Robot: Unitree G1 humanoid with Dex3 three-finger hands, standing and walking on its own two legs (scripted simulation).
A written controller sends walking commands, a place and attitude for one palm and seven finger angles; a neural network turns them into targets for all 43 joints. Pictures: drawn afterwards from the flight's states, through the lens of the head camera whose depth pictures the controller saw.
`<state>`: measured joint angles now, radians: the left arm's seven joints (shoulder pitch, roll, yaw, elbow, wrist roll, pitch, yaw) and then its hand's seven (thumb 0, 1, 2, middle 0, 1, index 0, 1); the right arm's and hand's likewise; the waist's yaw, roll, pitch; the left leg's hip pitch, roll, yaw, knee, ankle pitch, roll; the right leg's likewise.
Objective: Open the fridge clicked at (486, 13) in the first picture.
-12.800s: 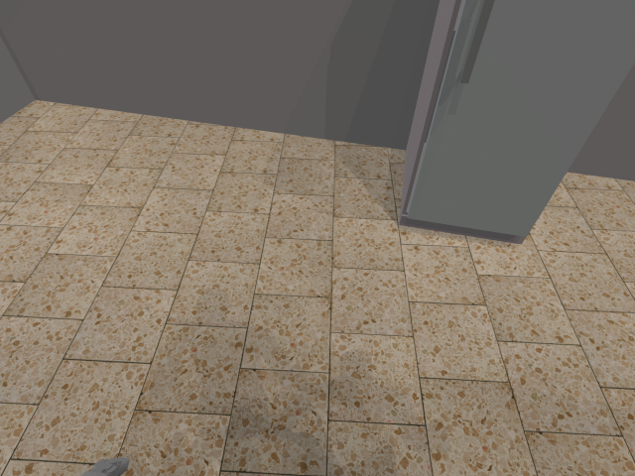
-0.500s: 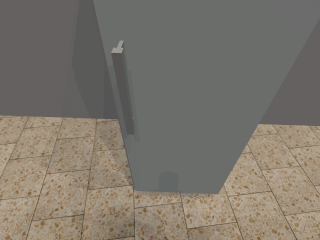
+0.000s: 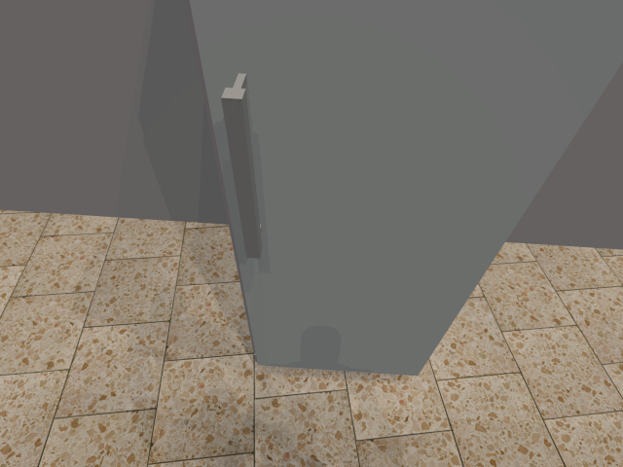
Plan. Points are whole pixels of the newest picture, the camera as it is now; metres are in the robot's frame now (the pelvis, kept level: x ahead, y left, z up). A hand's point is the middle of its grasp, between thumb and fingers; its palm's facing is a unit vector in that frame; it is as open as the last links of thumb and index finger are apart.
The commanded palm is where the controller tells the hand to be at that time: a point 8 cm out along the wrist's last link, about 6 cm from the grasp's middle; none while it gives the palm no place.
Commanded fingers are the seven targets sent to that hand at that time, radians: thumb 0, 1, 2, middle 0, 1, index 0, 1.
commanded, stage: look again from close up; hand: left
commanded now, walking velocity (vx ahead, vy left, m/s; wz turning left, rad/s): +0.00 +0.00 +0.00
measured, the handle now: (248, 179) +0.48 +0.13 +0.11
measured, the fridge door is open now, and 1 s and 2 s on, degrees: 0 0 0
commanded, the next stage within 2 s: raise the hand to about handle height in 0.92 s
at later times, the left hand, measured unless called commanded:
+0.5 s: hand out of the picture +0.01 +0.17 -0.17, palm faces +0.00 -0.98 -0.22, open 7.4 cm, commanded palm none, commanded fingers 0.00 0.90 0.90 -0.20 -0.30 -0.20 -0.30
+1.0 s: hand out of the picture +0.02 +0.16 -0.17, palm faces +0.01 -0.98 -0.22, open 7.4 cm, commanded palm none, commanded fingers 0.00 0.90 0.90 -0.20 -0.30 -0.20 -0.30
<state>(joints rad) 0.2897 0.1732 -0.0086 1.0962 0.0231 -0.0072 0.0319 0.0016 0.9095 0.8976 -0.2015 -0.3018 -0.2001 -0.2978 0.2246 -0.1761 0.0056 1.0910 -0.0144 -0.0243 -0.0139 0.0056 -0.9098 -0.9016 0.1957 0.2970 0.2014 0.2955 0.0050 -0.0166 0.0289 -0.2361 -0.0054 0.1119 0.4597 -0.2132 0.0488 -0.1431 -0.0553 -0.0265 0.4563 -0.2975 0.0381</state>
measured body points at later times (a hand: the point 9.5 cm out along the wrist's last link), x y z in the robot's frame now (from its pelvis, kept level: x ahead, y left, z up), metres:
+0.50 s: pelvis +0.00 -0.01 +0.00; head +0.01 -0.01 +0.45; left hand +0.01 +0.22 -0.16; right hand +0.03 -0.25 -0.15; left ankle +0.02 +0.09 -0.74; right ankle -0.03 -0.14 -0.74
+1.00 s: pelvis +0.01 -0.03 +0.00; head +0.02 -0.02 +0.45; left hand +0.02 +0.21 -0.15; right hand +0.04 -0.26 -0.15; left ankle +0.02 +0.09 -0.74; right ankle -0.03 -0.14 -0.74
